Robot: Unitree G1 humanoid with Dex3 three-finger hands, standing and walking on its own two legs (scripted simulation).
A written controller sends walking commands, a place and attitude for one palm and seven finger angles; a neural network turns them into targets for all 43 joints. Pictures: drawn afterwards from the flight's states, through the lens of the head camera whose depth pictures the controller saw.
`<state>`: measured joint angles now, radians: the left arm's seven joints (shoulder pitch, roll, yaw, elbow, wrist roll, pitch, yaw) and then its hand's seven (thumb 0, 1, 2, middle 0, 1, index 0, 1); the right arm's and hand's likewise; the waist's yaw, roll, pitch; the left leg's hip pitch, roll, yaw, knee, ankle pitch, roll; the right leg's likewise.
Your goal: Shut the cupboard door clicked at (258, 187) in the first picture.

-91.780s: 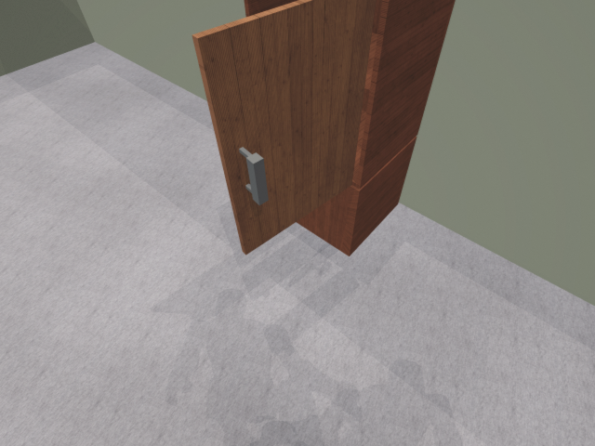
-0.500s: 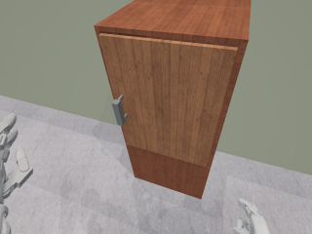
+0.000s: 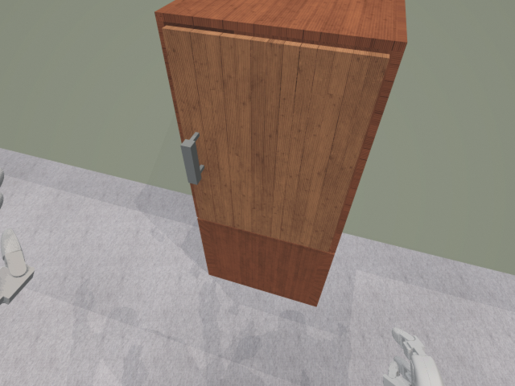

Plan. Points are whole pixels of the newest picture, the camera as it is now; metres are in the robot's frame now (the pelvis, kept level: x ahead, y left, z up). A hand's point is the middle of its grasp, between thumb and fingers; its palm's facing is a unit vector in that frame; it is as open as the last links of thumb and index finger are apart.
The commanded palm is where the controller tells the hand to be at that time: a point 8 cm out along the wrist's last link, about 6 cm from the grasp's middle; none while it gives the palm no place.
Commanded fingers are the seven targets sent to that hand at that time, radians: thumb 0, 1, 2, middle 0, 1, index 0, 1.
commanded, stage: step back with the hand held close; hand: left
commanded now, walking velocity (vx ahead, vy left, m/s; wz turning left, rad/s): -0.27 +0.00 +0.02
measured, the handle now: (195, 157) +0.65 +0.20 -0.04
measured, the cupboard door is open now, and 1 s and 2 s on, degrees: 0 0 0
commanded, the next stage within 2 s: stop stepping back and stand still in 1.00 s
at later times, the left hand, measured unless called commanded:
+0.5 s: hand (2, 312) +0.15 +0.26 +0.18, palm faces +0.50 -0.69 -0.52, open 7.4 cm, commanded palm +0.08 +0.29 +0.19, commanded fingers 0.00 0.90 0.90 -0.20 -0.30 -0.20 -0.30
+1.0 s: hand out of the picture +0.08 +0.26 +0.18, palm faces +0.53 -0.77 -0.34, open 7.4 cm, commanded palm +0.01 +0.28 +0.19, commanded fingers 0.00 0.90 0.90 -0.20 -0.30 -0.20 -0.30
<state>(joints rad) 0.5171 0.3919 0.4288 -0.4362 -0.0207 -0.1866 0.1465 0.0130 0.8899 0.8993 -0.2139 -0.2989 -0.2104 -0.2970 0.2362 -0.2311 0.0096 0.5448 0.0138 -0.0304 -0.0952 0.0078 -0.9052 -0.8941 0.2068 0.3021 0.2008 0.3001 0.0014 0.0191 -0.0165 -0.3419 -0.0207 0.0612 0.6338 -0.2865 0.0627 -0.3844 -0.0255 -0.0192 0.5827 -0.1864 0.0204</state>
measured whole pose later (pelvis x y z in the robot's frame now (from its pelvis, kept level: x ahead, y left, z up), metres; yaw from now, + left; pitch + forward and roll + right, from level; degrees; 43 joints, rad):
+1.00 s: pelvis -0.12 -0.02 +0.00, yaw +1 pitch +3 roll -4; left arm 0.41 0.37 0.42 -0.49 -0.04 -0.27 0.16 0.01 0.89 0.90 -0.21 -0.30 -0.20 -0.30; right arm 0.10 -0.15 0.02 0.66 -0.03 -0.16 -0.05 0.01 -0.90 -0.89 0.21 0.30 0.20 0.30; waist 0.07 0.00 -0.01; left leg -0.56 0.14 0.14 0.50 -0.01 0.03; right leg -0.19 0.06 0.04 0.52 -0.39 0.02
